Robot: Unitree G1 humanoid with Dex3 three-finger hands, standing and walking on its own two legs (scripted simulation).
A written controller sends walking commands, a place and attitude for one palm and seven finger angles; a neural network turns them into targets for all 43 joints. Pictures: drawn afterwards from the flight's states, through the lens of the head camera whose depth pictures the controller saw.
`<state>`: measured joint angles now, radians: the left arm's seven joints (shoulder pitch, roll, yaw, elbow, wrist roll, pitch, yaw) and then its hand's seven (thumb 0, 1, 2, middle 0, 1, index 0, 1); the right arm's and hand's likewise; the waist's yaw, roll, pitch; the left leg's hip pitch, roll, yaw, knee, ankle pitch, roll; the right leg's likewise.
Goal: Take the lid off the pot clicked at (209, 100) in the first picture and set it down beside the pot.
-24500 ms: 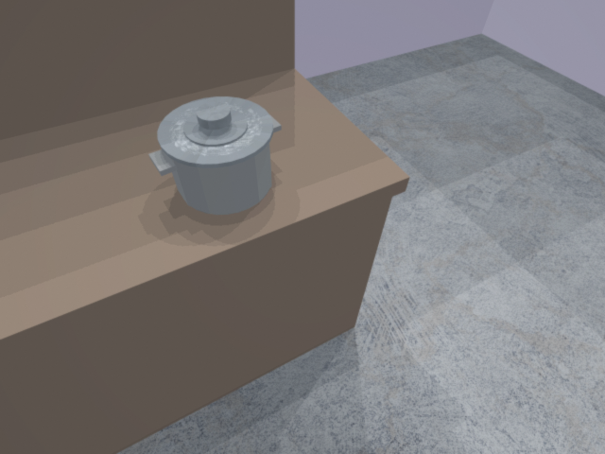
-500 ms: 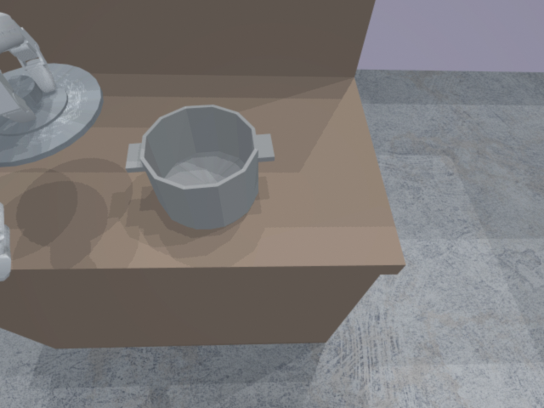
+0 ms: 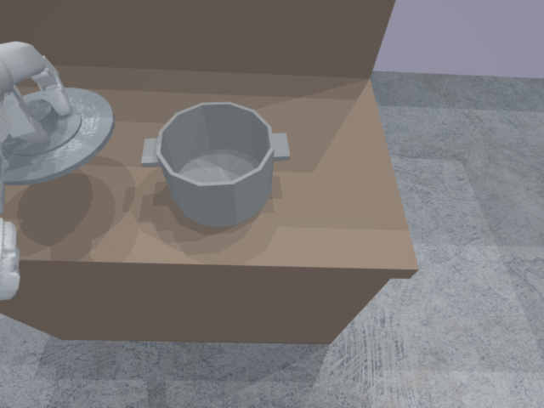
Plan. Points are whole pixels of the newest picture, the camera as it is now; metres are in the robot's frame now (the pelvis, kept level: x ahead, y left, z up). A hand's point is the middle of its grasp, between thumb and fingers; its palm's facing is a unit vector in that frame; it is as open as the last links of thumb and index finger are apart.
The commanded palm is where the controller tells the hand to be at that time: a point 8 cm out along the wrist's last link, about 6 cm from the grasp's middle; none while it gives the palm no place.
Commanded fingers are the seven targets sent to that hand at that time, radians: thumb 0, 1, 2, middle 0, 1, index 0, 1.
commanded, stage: lower the lid onto the table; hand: left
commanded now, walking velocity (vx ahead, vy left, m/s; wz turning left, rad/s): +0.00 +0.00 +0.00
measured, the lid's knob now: (33, 116) +0.48 +0.32 +0.14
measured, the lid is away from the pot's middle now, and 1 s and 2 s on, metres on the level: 0.24 0.25 0.24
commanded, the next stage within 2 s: open the fingers wide in 1.80 s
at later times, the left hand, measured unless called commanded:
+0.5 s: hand (60, 122) +0.48 +0.29 +0.14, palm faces -0.44 -0.20 -0.87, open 7.8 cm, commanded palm +0.49 +0.30 +0.20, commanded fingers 0.00 0.54 1.00 -0.75 -1.10 -0.85 -1.12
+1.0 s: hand (47, 150) +0.46 +0.32 +0.10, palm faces -0.49 -0.22 -0.84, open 7.8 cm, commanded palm +0.49 +0.31 +0.17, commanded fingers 0.00 0.54 1.00 -0.75 -1.10 -0.85 -1.12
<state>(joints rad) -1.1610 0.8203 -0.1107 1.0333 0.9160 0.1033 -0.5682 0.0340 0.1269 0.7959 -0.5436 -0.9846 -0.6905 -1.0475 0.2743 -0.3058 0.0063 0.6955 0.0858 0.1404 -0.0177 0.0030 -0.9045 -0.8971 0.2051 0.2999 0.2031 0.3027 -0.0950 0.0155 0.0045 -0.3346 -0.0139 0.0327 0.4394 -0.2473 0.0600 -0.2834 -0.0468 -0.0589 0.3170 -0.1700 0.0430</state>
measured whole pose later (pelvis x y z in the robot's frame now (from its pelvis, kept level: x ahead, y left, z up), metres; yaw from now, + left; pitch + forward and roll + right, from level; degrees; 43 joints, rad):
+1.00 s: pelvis +0.00 +0.00 -0.01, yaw -1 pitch +11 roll -3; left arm -1.12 0.84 -0.09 1.16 0.92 0.00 -0.52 0.03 0.13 0.80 -0.54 -0.98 -0.69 -1.05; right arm 0.30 -0.30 0.01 0.73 0.09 0.15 -0.04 0.00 -0.90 -0.90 0.21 0.30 0.20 0.30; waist -0.12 0.00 -0.01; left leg -0.44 0.00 0.04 0.53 -0.28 0.06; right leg -0.38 -0.03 -0.05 0.39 -0.19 0.04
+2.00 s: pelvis -0.02 +0.01 -0.02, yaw -2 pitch +15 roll -3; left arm -1.00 0.86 0.01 1.12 0.97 -0.12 -0.43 0.03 0.14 0.79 -0.53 -0.99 -0.69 -1.06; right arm 0.36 -0.29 0.00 0.70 0.07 0.18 -0.06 0.00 -0.90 -0.90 0.21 0.30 0.20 0.30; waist -0.15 0.02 -0.04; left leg -0.62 0.02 0.05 0.68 -0.34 0.06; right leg -0.57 -0.02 -0.03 0.54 -0.24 0.03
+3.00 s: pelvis -0.02 +0.00 -0.02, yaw -2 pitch +16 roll -3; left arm -1.01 0.88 0.01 1.12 0.98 -0.17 -0.41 0.00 0.13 0.39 -0.29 -1.00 -0.30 -1.00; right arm 0.33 -0.28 0.01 0.69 0.08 0.23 -0.07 0.00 -0.90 -0.90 0.21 0.30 0.21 0.30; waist -0.15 0.01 -0.04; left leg -0.63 0.02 0.04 0.70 -0.34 0.06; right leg -0.58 -0.02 -0.03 0.56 -0.24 0.04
